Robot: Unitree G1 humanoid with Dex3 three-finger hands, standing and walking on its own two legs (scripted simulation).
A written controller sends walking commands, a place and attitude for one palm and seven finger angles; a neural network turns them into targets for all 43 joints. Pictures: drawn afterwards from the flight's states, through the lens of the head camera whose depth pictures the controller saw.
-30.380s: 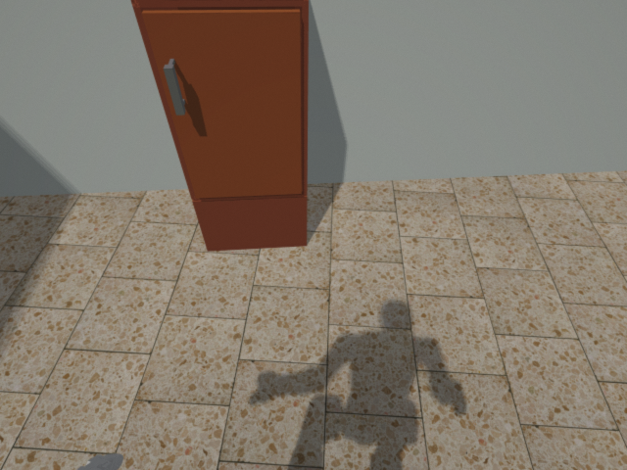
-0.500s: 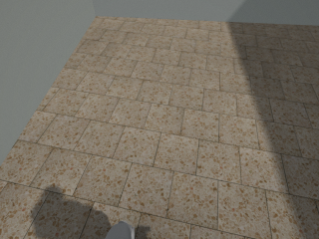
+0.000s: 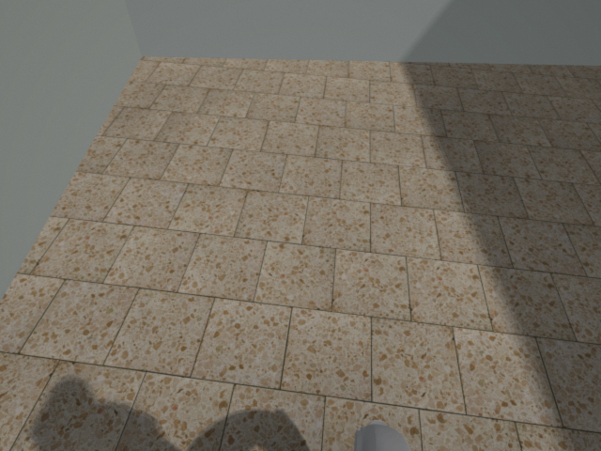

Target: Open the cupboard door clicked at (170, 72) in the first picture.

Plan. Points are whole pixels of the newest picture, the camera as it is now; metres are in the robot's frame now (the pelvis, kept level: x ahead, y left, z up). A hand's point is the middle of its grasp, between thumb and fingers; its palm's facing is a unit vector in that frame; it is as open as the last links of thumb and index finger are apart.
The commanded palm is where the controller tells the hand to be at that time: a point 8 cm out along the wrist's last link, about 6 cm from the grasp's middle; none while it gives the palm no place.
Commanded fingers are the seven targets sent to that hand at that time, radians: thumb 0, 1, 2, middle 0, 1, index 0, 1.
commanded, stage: turn to face it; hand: left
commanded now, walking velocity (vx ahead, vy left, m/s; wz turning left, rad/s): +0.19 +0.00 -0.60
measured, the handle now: out of the picture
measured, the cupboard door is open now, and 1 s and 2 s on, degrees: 47 47 47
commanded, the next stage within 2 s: none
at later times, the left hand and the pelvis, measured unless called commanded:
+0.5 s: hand (231, 388) +0.25 +0.14 -0.19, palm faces +0.17 -0.98 -0.11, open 7.3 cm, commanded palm none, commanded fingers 0.00 0.90 0.90 -0.20 -0.30 -0.20 -0.30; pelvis +0.14 -0.03 -0.02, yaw +10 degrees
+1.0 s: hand (221, 442) +0.16 +0.13 -0.15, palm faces +0.45 -0.83 -0.33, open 7.4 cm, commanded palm none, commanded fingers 0.00 0.90 0.90 -0.20 -0.30 -0.20 -0.30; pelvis +0.19 -0.09 -0.01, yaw +27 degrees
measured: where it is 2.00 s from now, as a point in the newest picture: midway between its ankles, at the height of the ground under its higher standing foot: outside the picture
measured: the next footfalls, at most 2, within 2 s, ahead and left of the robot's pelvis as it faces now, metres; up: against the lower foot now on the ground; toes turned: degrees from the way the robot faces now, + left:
right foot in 0.16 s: +0.20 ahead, -0.16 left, +0.00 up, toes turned -9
left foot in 0.50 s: +0.21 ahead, +0.09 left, +0.00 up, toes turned +18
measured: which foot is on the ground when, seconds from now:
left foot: down 0.00-0.18, up 0.20-0.48, down 0.50-0.88, up 0.90-1.00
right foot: up 0.00-0.14, down 0.16-0.50, up 0.52-0.86, down 0.88-1.00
